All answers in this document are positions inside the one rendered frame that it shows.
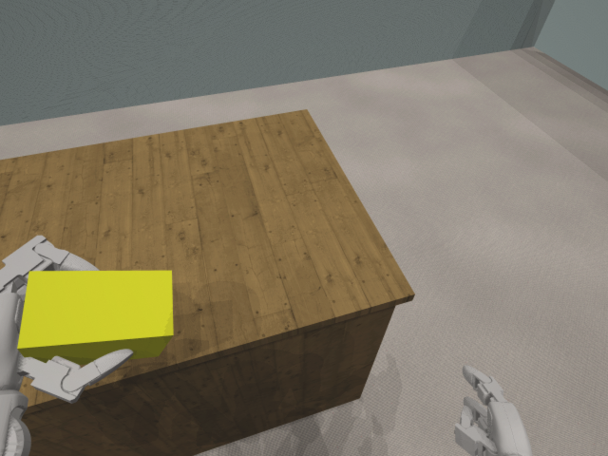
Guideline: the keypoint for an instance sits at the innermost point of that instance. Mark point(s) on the right robot hand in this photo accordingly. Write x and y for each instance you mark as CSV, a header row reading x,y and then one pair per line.
x,y
500,430

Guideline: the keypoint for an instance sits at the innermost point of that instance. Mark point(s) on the sponge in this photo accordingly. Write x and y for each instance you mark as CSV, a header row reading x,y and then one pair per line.
x,y
84,315

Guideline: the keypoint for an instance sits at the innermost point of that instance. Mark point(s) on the robot left forearm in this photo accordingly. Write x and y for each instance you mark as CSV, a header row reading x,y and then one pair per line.
x,y
15,438

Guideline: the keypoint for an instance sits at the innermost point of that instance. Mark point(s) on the left robot hand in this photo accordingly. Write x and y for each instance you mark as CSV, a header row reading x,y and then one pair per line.
x,y
57,377

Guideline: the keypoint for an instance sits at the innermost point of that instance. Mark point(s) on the table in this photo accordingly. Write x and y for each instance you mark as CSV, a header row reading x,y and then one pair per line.
x,y
283,288

